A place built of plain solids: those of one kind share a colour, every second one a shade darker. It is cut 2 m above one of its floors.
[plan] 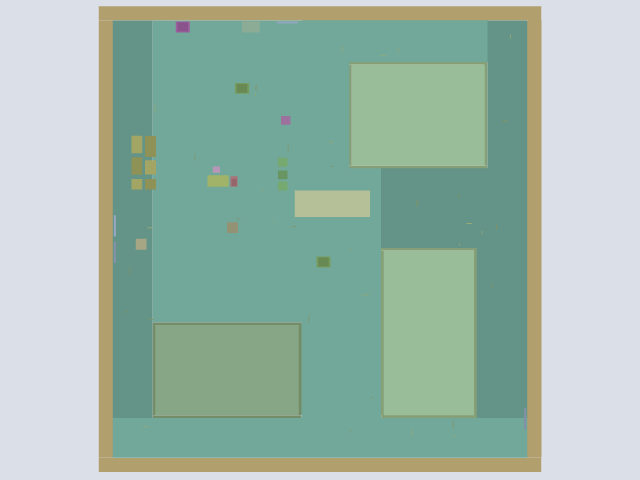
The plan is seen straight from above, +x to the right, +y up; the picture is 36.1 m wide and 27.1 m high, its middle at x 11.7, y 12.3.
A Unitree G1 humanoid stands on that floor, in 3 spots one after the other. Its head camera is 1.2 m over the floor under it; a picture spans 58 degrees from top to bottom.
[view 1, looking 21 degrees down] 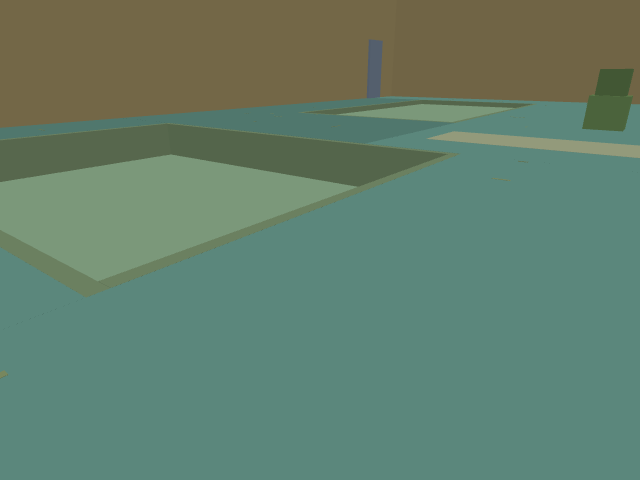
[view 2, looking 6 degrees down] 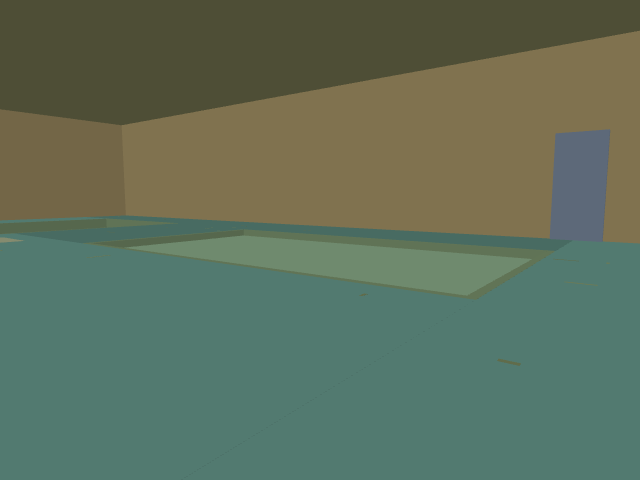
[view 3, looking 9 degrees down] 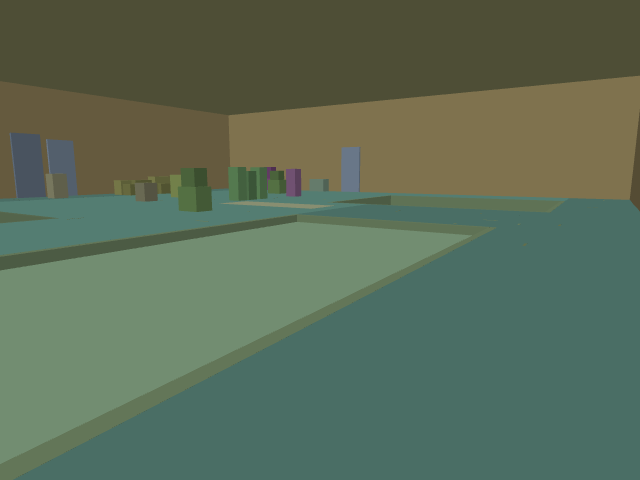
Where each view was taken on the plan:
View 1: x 10.95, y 23.30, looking -53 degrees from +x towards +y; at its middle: floor_deck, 3.35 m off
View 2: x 10.20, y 0.75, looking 37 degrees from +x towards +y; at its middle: floor_trim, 12.84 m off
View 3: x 22.40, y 1.95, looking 123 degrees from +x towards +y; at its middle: floor_lift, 8.91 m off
